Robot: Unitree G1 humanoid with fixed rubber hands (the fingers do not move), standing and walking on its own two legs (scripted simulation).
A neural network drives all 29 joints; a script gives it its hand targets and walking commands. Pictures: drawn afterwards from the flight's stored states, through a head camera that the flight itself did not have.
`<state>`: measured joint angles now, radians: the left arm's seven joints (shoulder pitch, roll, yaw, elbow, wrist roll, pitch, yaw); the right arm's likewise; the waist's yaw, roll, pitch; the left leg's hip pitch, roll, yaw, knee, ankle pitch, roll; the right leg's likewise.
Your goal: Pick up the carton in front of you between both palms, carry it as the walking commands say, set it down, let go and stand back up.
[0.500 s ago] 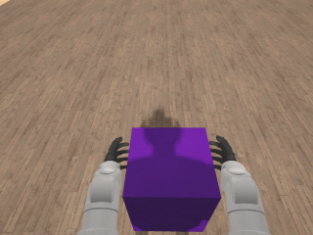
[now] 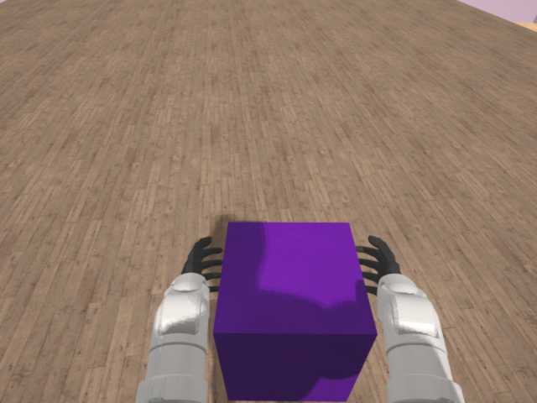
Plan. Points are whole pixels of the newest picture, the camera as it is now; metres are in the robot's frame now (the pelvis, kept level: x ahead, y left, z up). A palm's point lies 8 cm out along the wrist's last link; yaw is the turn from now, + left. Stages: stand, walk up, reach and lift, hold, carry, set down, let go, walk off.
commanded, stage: set down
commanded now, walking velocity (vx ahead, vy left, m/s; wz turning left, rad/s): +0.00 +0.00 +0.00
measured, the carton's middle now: (287, 312) +0.30 +0.00 -0.05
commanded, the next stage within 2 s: none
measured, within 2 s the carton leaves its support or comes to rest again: neither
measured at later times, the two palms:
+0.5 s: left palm (200, 296) +0.33 +0.16 -0.06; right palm (359, 290) +0.35 -0.14 -0.05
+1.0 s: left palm (208, 321) +0.38 +0.17 -0.25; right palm (335, 316) +0.39 -0.13 -0.22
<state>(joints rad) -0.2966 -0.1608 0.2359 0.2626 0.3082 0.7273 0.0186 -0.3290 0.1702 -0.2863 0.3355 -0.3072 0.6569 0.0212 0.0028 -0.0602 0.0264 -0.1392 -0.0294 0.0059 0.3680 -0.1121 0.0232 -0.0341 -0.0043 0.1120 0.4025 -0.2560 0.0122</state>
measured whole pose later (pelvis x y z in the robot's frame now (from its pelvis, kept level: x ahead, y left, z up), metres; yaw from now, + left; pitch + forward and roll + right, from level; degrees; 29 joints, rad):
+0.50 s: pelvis -0.02 +0.00 -0.03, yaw +1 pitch +9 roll -1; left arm -0.54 -0.19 0.47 0.55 0.42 0.33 0.02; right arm -0.57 0.21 -0.52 0.57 -0.44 0.30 0.00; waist 0.00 -0.05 0.08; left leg -0.64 -0.05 -0.04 0.66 -0.18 0.02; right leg -0.53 0.04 0.13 0.71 -0.34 0.04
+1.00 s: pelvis -0.04 -0.02 -0.16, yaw +0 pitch +41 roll -3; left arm -0.74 -0.05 0.44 0.59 0.28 0.26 0.02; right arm -0.74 0.19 -0.47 0.56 -0.24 0.21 -0.10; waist 0.01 -0.05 -0.23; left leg -1.66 -0.05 -0.10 1.29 -0.34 -0.03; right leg -1.54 0.12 0.07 1.35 -0.53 0.03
